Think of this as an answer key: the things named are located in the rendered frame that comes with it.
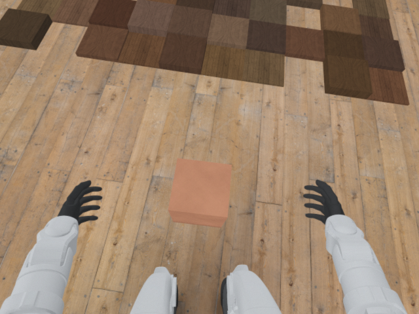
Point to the left robot hand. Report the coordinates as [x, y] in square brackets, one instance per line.
[72, 206]

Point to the right robot forearm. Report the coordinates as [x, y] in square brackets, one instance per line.
[364, 284]

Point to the robot right shin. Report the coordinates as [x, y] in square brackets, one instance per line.
[234, 310]

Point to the left robot forearm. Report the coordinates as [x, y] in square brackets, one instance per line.
[40, 286]

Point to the robot left shin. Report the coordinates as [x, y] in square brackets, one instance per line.
[163, 270]

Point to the right robot hand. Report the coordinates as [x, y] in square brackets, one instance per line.
[330, 204]

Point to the robot shin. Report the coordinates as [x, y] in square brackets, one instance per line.
[234, 310]
[163, 270]

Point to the carton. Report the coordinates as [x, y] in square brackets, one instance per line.
[200, 193]

